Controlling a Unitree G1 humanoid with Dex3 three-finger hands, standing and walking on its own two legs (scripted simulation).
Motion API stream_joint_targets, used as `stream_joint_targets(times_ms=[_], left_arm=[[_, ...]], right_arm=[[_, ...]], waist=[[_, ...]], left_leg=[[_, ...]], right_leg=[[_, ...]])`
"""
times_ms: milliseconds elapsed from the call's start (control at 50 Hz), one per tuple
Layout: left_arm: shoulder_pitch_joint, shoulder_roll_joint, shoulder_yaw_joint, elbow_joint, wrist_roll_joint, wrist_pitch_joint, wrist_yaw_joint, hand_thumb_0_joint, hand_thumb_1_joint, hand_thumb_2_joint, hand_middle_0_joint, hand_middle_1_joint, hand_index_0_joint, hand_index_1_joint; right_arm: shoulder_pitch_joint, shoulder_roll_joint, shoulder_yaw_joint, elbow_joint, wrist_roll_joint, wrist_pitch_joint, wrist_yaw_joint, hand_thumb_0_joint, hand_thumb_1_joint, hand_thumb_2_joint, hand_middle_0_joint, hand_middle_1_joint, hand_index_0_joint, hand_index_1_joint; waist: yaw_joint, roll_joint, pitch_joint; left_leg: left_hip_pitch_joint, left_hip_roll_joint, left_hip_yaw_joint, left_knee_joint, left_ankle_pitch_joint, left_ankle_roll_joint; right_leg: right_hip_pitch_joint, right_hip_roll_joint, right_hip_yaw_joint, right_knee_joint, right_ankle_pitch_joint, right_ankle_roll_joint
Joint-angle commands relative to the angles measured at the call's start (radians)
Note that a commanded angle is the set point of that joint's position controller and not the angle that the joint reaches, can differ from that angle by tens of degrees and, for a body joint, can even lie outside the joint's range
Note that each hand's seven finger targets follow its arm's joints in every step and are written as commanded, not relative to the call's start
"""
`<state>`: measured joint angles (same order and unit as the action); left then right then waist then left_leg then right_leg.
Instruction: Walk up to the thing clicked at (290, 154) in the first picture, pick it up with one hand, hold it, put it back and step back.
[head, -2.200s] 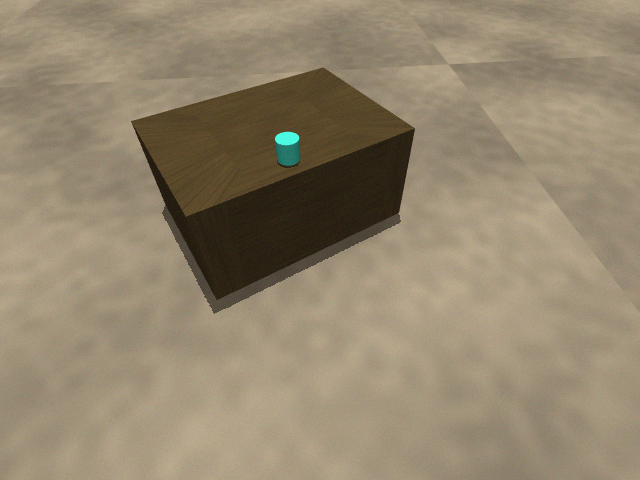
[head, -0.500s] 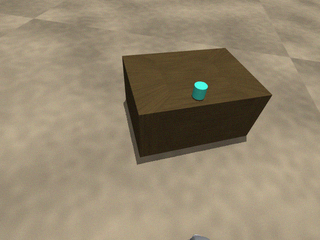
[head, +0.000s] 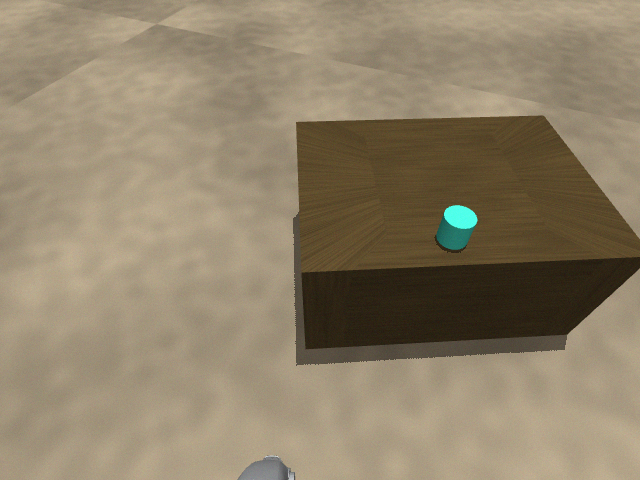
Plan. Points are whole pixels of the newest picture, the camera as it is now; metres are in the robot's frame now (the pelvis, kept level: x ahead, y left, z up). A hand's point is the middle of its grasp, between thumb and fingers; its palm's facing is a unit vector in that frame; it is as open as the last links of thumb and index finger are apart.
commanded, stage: walk up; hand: right
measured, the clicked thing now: (456, 227) +0.78 -0.28 -0.27
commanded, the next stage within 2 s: none
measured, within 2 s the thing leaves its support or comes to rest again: neither
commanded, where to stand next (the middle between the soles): +0.34 -0.10 m, yaw +5 degrees
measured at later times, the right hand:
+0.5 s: hand (628, 472) +0.20 -0.41 -0.16, palm faces -0.05 +0.88 -0.47, open 7.4 cm
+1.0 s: hand (554, 341) +0.40 -0.36 -0.15, palm faces -0.15 +0.91 -0.38, open 7.4 cm
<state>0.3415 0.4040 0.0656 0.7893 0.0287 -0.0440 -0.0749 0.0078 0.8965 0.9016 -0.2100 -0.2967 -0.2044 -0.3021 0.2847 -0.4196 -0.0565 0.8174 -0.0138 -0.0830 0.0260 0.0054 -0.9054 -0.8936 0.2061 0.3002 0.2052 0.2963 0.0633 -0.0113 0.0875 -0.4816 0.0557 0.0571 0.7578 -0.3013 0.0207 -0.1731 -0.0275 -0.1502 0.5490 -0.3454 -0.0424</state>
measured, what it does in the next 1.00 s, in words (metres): walks ahead: left foot, then right foot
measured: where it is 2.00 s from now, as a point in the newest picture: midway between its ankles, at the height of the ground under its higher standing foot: (379, 466)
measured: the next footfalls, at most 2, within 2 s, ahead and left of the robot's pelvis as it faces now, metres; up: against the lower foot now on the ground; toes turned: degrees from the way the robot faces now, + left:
left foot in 0.06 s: +0.17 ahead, +0.11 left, +0.00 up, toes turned +6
right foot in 0.44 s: +0.31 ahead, -0.27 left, +0.00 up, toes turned +3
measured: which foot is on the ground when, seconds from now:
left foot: up 0.00-0.04, down 0.06-0.44, up 0.46-0.78, down 0.80-1.00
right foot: down 0.00-0.08, up 0.10-0.42, down 0.44-1.00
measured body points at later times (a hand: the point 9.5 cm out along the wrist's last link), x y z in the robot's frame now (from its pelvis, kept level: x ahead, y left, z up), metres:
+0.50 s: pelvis +0.16 -0.10 -0.03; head +0.16 -0.10 +0.42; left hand +0.22 +0.25 -0.12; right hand +0.21 -0.45 -0.13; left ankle +0.13 +0.08 -0.70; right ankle +0.22 -0.24 -0.73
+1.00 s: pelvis +0.25 -0.12 -0.02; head +0.29 -0.11 +0.43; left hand +0.29 +0.20 -0.14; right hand +0.41 -0.41 -0.13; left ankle +0.32 +0.01 -0.73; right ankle +0.27 -0.26 -0.73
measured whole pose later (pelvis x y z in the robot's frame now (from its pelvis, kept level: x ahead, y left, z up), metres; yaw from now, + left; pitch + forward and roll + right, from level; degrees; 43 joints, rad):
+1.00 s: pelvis +0.25 -0.12 -0.02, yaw +6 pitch -2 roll +0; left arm 0.22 0.39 0.01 0.92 -0.01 -0.02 0.01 0.01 0.90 0.90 -0.21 -0.30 -0.20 -0.30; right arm 0.13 -0.37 -0.01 0.89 -0.01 -0.03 0.00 0.00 -0.90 -0.89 0.21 0.30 0.21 0.30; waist 0.02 -0.01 0.11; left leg -0.43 0.03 0.03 0.72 -0.26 0.02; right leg -0.31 -0.06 -0.02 0.74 -0.42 -0.02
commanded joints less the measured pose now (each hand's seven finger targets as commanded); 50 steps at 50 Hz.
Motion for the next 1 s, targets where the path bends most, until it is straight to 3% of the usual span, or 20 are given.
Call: stream_joint_targets(times_ms=[0, 20, 40, 60, 80, 180, 300, 400, 420, 440, 460, 540, 620, 720, 760, 780, 800, 820, 940, 980], left_arm=[[-0.034, 0.243, 0.062, -0.113, -0.006, -0.004, 0.008, 0.0, 0.9, 0.9, -0.2, -0.3, -0.2, -0.3], [-0.03, 0.208, 0.048, -0.123, -0.007, -0.003, 0.009, 0.0, 0.9, 0.9, -0.2, -0.3, -0.2, -0.3], [0.003, 0.156, 0.033, -0.134, -0.01, -0.001, 0.012, 0.0, 0.9, 0.9, -0.2, -0.3, -0.2, -0.3], [0.043, 0.129, 0.038, -0.14, -0.009, 0.006, 0.012, 0.0, 0.9, 0.9, -0.2, -0.3, -0.2, -0.3], [0.018, 0.271, 0.071, -0.12, -0.003, 0.023, 0.023, 0.0, 0.9, 0.9, -0.2, -0.3, -0.2, -0.3], [0.084, 0.234, 0.076, -0.044, -0.004, 0.034, 0.007, 0.0, 0.9, 0.9, -0.2, -0.3, -0.2, -0.3], [-0.016, 0.212, 0.082, -0.051, -0.001, 0.037, -0.025, 0.0, 0.9, 0.9, -0.2, -0.3, -0.2, -0.3], [0.153, 0.253, 0.117, 0.035, 0.007, 0.009, -0.011, 0.0, 0.9, 0.9, -0.2, -0.3, -0.2, -0.3], [0.223, 0.322, 0.134, 0.049, 0.021, -0.004, 0.001, 0.0, 0.9, 0.9, -0.2, -0.3, -0.2, -0.3], [0.182, 0.379, 0.129, 0.006, 0.014, -0.016, 0.01, 0.0, 0.9, 0.9, -0.2, -0.3, -0.2, -0.3], [0.083, 0.408, 0.122, -0.026, 0.001, -0.016, 0.015, 0.0, 0.9, 0.9, -0.2, -0.3, -0.2, -0.3], [-0.013, 0.305, 0.09, -0.018, -0.018, -0.026, 0.032, 0.0, 0.9, 0.9, -0.2, -0.3, -0.2, -0.3], [0.015, 0.288, 0.071, -0.012, -0.015, -0.04, 0.045, 0.0, 0.9, 0.9, -0.2, -0.3, -0.2, -0.3], [-0.045, 0.26, 0.03, -0.012, -0.029, -0.029, 0.069, 0.0, 0.9, 0.9, -0.2, -0.3, -0.2, -0.3], [-0.051, 0.221, 0.009, -0.012, -0.038, -0.017, 0.077, 0.0, 0.9, 0.9, -0.2, -0.3, -0.2, -0.3], [-0.041, 0.182, -0.005, -0.018, -0.045, -0.017, 0.078, 0.0, 0.9, 0.9, -0.2, -0.3, -0.2, -0.3], [-0.003, 0.15, -0.01, -0.016, -0.06, -0.007, 0.08, 0.0, 0.9, 0.9, -0.2, -0.3, -0.2, -0.3], [-0.002, 0.192, 0.002, 0.021, -0.053, 0.015, 0.091, 0.0, 0.9, 0.9, -0.2, -0.3, -0.2, -0.3], [0.033, 0.176, 0.005, 0.136, -0.037, 0.008, 0.093, 0.0, 0.9, 0.9, -0.2, -0.3, -0.2, -0.3], [0.006, 0.218, 0.014, 0.15, -0.016, -0.007, 0.103, 0.0, 0.9, 0.9, -0.2, -0.3, -0.2, -0.3]], right_arm=[[0.106, -0.155, -0.065, -0.043, 0.01, -0.034, -0.021, 0.0, -0.9, -0.9, 0.2, 0.3, 0.2, 0.3], [0.182, -0.192, -0.08, -0.021, 0.005, -0.039, -0.033, 0.0, -0.9, -0.9, 0.2, 0.3, 0.2, 0.3], [0.264, -0.271, -0.105, -0.016, -0.011, -0.044, -0.047, 0.0, -0.9, -0.9, 0.2, 0.3, 0.2, 0.3], [0.281, -0.365, -0.124, -0.05, -0.018, -0.045, -0.06, 0.0, -0.9, -0.9, 0.2, 0.3, 0.2, 0.3], [0.237, -0.385, -0.134, -0.067, 0.026, -0.039, -0.061, 0.0, -0.9, -0.9, 0.2, 0.3, 0.2, 0.3], [0.072, -0.278, -0.082, -0.076, 0.019, -0.044, -0.056, 0.0, -0.9, -0.9, 0.2, 0.3, 0.2, 0.3], [0.048, -0.338, -0.096, -0.078, 0.001, -0.047, -0.038, 0.0, -0.9, -0.9, 0.2, 0.3, 0.2, 0.3], [0.019, -0.257, -0.07, -0.067, -0.014, -0.015, -0.037, 0.0, -0.9, -0.9, 0.2, 0.3, 0.2, 0.3], [0.019, -0.164, -0.042, -0.077, -0.009, -0.009, -0.037, 0.0, -0.9, -0.9, 0.2, 0.3, 0.2, 0.3], [-0.017, -0.148, -0.03, -0.103, 0.008, -0.01, -0.047, 0.0, -0.9, -0.9, 0.2, 0.3, 0.2, 0.3], [-0.03, -0.226, -0.054, -0.089, 0.003, -0.01, -0.056, 0.0, -0.9, -0.9, 0.2, 0.3, 0.2, 0.3], [0.104, -0.243, -0.059, 0.022, 0.014, -0.017, -0.024, 0.0, -0.9, -0.9, 0.2, 0.3, 0.2, 0.3], [0.046, -0.184, -0.049, 0.005, -0.004, 0.002, 0.0, 0.0, -0.9, -0.9, 0.2, 0.3, 0.2, 0.3], [0.017, -0.134, -0.036, 0.009, 0.007, 0.012, -0.014, 0.0, -0.9, -0.9, 0.2, 0.3, 0.2, 0.3], [0.042, -0.169, -0.047, 0.031, 0.003, 0.007, -0.024, 0.0, -0.9, -0.9, 0.2, 0.3, 0.2, 0.3], [0.072, -0.224, -0.06, 0.033, -0.003, 0.005, -0.033, 0.0, -0.9, -0.9, 0.2, 0.3, 0.2, 0.3], [0.059, -0.275, -0.061, 0.008, 0.002, 0.0, -0.037, 0.0, -0.9, -0.9, 0.2, 0.3, 0.2, 0.3], [0.03, -0.282, -0.063, 0.011, 0.021, 0.007, -0.038, 0.0, -0.9, -0.9, 0.2, 0.3, 0.2, 0.3], [-0.174, -0.222, -0.026, 0.024, 0.009, 0.04, -0.042, 0.0, -0.9, -0.9, 0.2, 0.3, 0.2, 0.3], [-0.188, -0.163, -0.006, 0.027, 0.023, 0.054, -0.032, 0.0, -0.9, -0.9, 0.2, 0.3, 0.2, 0.3]], waist=[[-0.073, -0.054, -0.082], [-0.118, 0.022, -0.128], [-0.159, 0.181, -0.177], [-0.134, 0.27, -0.181], [-0.142, 0.102, -0.179], [-0.042, 0.127, -0.029], [-0.064, 0.216, -0.006], [0.053, -0.003, -0.079], [0.092, -0.275, -0.042], [0.088, -0.377, 0.002], [0.043, -0.26, 0.053], [-0.037, -0.168, 0.033], [-0.025, -0.138, 0.034], [-0.051, -0.112, -0.086], [-0.082, -0.039, -0.115], [-0.095, 0.075, -0.16], [-0.082, 0.155, -0.21], [-0.081, 0.161, -0.22], [-0.013, 0.179, -0.153], [-0.011, 0.078, -0.15]], left_leg=[[0.307, -0.06, 0.074, -0.204, 0.174, 0.008], [0.467, -0.065, 0.045, -0.221, 0.146, 0.034], [0.596, 0.089, -0.206, -0.307, -0.032, 0.102], [0.655, 0.381, -0.72, -0.433, -0.121, 0.21], [0.554, 0.45, -0.803, -0.469, -0.2, 0.305], [0.23, 0.247, -0.278, -0.409, 0.121, 0.207], [0.107, 0.199, -0.2, -0.44, -0.214, 0.188], [-0.091, 0.1, -0.091, -0.067, -0.317, 0.115], [-0.24, -0.007, 0.015, 0.27, -0.288, 0.069], [-0.389, -0.102, -0.021, 0.462, -0.279, 0.023], [-0.339, -0.029, -0.152, 0.493, -0.231, 0.02], [-0.168, 0.039, -0.104, 0.316, -0.054, 0.008], [-0.089, 0.027, -0.066, 0.1, -0.057, -0.001], [0.171, -0.042, 0.009, -0.115, 0.161, 0.015], [0.325, -0.051, -0.007, -0.209, 0.32, 0.046], [0.427, 0.058, -0.145, -0.219, 0.473, 0.089], [0.443, 0.249, -0.432, -0.275, 0.566, 0.213], [0.39, 0.318, -0.518, -0.312, 0.466, 0.304], [0.154, 0.15, -0.229, -0.228, 0.275, 0.154], [0.071, 0.105, -0.187, -0.151, 0.178, 0.079]], right_leg=[[-0.134, -0.191, 0.113, -0.015, 0.26, -0.149], [-0.205, -0.144, 0.071, 0.142, 0.322, -0.115], [-0.353, -0.07, 0.034, 0.415, 0.197, -0.065], [-0.577, 0.035, 0.08, 0.607, -0.213, -0.009], [-0.54, -0.029, 0.223, 0.693, -0.227, -0.008], [-0.394, -0.11, 0.213, 0.568, -0.059, 0.023], [-0.271, -0.096, 0.134, 0.255, 0.037, 0.028], [0.102, -0.002, 0.067, 0.098, -0.046, 0.006], [0.146, -0.14, 0.323, -0.109, -0.303, -0.034], [0.065, -0.365, 0.769, -0.369, -0.455, -0.133], [-0.036, -0.418, 0.848, -0.405, -0.486, -0.206], [-0.097, -0.29, 0.446, -0.29, -0.244, -0.189], [-0.081, -0.29, 0.313, -0.222, 0.155, -0.201], [-0.08, -0.239, 0.141, 0.002, 0.633, -0.132], [-0.157, -0.177, 0.087, 0.135, 0.531, -0.07], [-0.24, -0.117, 0.055, 0.249, 0.395, -0.019], [-0.287, -0.008, 0.067, 0.401, 0.086, 0.026], [-0.25, -0.028, 0.133, 0.438, -0.272, 0.02], [-0.079, -0.015, 0.103, 0.087, -0.015, 0.014], [-0.004, -0.081, 0.229, -0.065, 0.114, -0.007]])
